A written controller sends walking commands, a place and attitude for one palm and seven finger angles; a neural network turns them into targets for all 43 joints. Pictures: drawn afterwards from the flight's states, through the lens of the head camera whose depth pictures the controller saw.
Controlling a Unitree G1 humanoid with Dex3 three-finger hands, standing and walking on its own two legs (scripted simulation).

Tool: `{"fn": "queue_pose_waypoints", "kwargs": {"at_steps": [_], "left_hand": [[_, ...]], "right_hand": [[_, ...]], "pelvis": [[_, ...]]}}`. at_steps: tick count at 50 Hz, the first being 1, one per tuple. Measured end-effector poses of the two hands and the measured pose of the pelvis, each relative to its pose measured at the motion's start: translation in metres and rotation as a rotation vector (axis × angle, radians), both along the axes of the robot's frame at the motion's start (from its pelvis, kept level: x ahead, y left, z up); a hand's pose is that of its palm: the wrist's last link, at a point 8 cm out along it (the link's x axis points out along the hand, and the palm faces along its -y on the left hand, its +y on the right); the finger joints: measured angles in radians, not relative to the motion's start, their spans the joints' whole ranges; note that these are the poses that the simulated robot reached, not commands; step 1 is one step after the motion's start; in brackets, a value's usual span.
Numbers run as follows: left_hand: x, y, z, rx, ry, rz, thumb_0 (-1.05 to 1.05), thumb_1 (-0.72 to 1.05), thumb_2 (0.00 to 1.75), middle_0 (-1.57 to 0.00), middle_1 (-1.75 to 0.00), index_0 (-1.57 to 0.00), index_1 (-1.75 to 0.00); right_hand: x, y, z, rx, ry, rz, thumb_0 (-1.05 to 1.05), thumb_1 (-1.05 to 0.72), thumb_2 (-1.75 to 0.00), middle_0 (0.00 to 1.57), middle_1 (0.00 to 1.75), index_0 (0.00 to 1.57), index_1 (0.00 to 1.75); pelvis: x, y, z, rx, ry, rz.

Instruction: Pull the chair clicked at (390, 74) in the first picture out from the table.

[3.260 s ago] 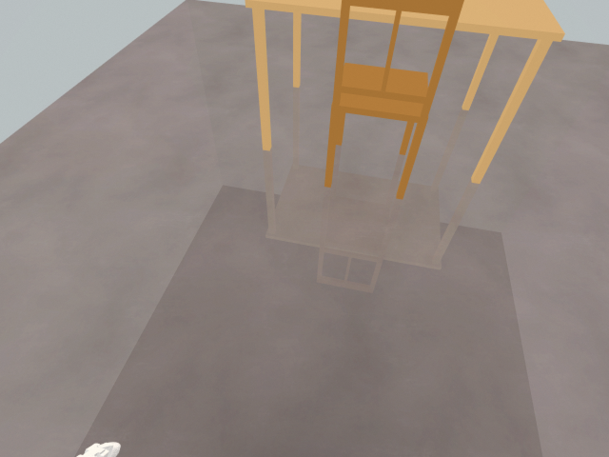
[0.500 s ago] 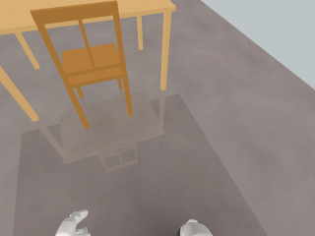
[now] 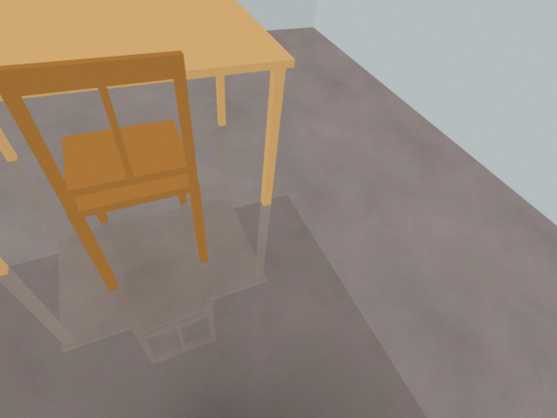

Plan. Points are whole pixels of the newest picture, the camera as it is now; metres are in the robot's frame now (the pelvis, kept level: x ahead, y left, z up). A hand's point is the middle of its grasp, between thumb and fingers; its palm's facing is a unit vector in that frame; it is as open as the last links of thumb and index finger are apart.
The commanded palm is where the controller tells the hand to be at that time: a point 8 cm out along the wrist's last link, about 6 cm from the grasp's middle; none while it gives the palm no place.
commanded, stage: walk to a spot facing it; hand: left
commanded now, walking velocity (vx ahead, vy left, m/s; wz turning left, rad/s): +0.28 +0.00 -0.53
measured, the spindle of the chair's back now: (117, 135) +0.75 +0.47 -0.08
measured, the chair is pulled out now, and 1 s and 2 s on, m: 0.00 0.00 0.00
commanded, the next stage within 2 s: turn to face it in 0.20 s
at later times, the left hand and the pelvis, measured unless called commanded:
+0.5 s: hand (224, 313) +0.34 +0.12 -0.17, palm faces -0.19 -0.96 -0.19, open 7.4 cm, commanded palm none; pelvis +0.18 -0.03 -0.01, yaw -8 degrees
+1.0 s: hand (141, 337) +0.28 +0.26 -0.17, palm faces +0.17 -0.96 -0.22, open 7.4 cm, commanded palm none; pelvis +0.23 +0.04 +0.01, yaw +7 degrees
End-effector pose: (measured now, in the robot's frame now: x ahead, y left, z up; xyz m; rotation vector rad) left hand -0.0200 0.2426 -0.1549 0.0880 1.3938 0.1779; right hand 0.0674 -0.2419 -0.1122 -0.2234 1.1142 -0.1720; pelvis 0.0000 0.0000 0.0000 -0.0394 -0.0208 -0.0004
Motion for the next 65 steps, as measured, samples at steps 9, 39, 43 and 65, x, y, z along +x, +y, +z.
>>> {"fn": "queue_pose_waypoints", "kwargs": {"at_steps": [9,39,43,65], "left_hand": [[0.117,0.006,0.02,-0.033,-0.045,-0.091,0.0,0.91,0.9,-0.19,-0.3,-0.2,-0.3],[0.344,-0.022,0.016,-0.003,-0.293,-0.088,-0.01,0.91,0.9,-0.2,-0.3,-0.2,-0.3],[0.32,0.02,-0.003,0.014,-0.232,-0.015,0.0,0.91,0.9,-0.2,-0.3,-0.2,-0.3],[0.268,0.054,0.039,0.131,-0.147,0.181,0.0,0.91,0.9,-0.19,-0.3,-0.2,-0.3]], "right_hand": [[-0.012,0.032,0.008,0.028,0.166,-0.15,0.0,-0.93,-0.9,0.2,0.3,0.21,0.3],[0.185,0.003,-0.013,0.03,0.153,-0.084,0.01,-0.92,-0.9,0.2,0.3,0.2,0.3],[0.223,0.011,-0.007,-0.035,0.082,-0.007,0.0,-0.91,-0.9,0.2,0.3,0.2,0.3],[0.28,0.037,0.002,0.008,0.126,0.2,0.0,-0.9,-0.9,0.21,0.3,0.21,0.3]], "pelvis": [[0.07,0.017,0.02,0.005,0.01,-0.087],[0.214,0.004,-0.001,0.002,0.012,0.024],[0.219,0.024,-0.011,-0.011,0.019,0.059],[0.236,0.022,0.016,0.017,0.034,0.262]]}}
